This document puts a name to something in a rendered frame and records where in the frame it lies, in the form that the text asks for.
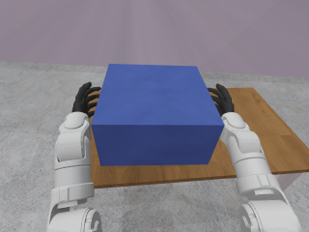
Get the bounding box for right robot forearm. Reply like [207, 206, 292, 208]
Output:
[219, 112, 302, 232]

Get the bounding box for robot right hand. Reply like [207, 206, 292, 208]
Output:
[207, 83, 235, 117]

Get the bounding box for robot left hand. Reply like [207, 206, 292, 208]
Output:
[71, 82, 101, 119]

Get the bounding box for table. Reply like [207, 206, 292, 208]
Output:
[54, 87, 309, 201]

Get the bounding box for right robot upper arm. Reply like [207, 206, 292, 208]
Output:
[239, 199, 301, 232]

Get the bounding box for carton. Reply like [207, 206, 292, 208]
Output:
[91, 64, 225, 166]

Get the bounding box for left robot forearm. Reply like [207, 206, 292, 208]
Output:
[45, 111, 95, 232]

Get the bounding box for left robot upper arm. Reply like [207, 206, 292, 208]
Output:
[47, 208, 102, 232]

